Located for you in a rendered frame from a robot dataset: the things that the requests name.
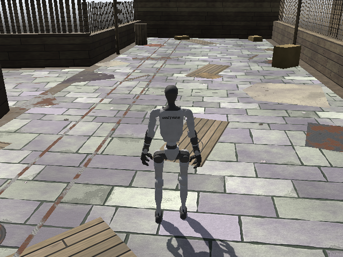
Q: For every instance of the right robot hand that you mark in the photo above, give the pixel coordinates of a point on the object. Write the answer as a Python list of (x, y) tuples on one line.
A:
[(197, 161)]

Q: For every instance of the right robot forearm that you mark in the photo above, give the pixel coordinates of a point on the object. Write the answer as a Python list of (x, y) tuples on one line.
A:
[(195, 145)]

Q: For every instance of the robot left upper arm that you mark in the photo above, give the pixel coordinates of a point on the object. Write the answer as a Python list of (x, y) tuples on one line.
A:
[(152, 121)]

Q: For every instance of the robot right upper arm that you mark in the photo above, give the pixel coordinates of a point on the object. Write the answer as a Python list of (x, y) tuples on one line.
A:
[(190, 122)]

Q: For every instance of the left robot forearm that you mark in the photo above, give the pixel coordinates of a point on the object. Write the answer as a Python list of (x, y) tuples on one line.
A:
[(147, 143)]

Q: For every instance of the left robot hand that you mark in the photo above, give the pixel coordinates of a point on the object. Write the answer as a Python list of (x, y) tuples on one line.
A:
[(144, 158)]

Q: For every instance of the robot left foot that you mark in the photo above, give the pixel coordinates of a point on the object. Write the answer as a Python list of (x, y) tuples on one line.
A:
[(158, 219)]

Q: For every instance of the robot left thigh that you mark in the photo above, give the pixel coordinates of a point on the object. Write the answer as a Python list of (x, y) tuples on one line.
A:
[(158, 158)]

